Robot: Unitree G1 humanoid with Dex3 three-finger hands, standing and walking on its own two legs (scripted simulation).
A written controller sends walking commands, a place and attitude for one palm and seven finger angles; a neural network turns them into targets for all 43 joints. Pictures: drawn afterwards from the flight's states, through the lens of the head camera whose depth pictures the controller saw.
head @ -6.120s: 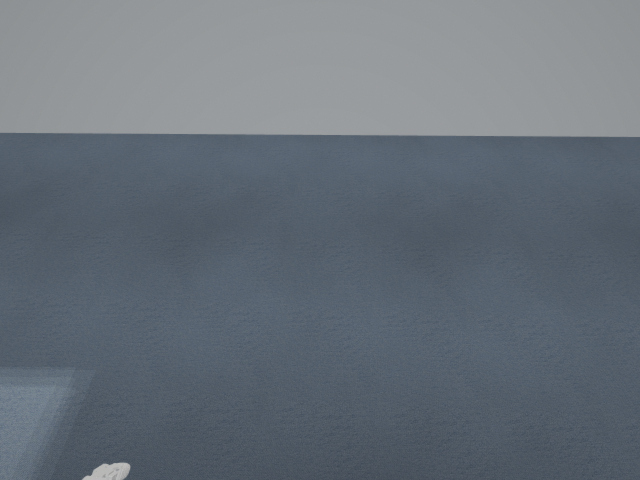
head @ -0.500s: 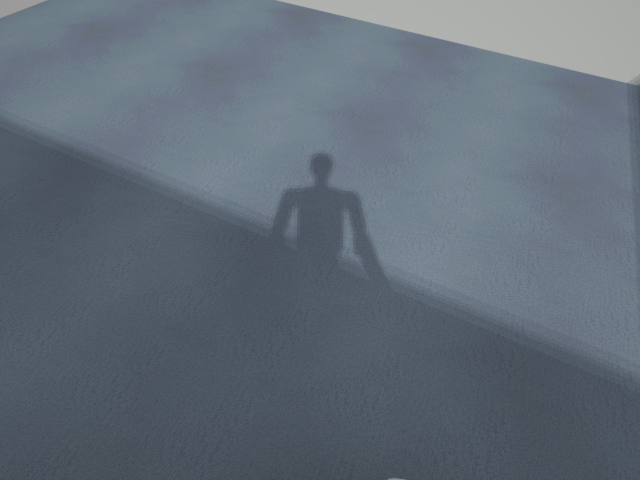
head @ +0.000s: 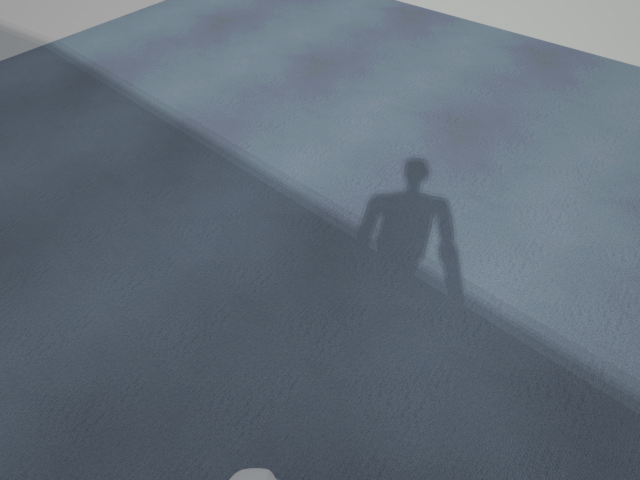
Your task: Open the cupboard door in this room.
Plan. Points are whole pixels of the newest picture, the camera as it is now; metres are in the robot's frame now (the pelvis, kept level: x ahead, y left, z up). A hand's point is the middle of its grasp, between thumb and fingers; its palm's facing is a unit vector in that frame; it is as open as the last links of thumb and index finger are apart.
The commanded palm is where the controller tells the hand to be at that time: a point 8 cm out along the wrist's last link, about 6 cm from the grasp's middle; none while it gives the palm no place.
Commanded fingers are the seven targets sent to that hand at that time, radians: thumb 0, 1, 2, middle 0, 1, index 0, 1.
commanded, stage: turn or walk to find it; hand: left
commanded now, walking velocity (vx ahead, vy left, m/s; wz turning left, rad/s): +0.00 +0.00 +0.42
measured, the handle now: out of the picture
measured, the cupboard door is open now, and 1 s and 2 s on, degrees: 0 0 0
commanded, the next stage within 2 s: none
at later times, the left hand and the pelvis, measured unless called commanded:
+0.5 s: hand out of the picture +0.03 +0.23 -0.15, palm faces +0.23 -0.93 -0.29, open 7.4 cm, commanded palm none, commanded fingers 0.00 0.90 0.90 -0.20 -0.30 -0.20 -0.30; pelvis -0.02 +0.01 -0.01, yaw +12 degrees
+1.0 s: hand out of the picture -0.12 +0.20 -0.18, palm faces +0.49 -0.84 -0.25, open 7.4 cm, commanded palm none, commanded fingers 0.00 0.90 0.90 -0.20 -0.30 -0.20 -0.30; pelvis -0.05 +0.00 -0.01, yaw +27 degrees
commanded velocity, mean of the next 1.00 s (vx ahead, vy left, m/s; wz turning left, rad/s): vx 0.00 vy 0.00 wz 0.42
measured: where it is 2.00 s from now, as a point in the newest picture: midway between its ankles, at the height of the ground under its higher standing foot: outside the picture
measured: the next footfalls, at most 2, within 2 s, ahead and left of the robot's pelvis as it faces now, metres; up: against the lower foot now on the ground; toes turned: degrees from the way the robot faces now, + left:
left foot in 0.10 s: +0.03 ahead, +0.15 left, +0.00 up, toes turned +8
right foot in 0.52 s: +0.05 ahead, -0.09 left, +0.00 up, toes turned +8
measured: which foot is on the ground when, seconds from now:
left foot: up 0.00-0.08, down 0.10-0.52, up 0.54-0.98, down 1.00-1.00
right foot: down 0.00-0.10, up 0.12-0.50, down 0.52-1.00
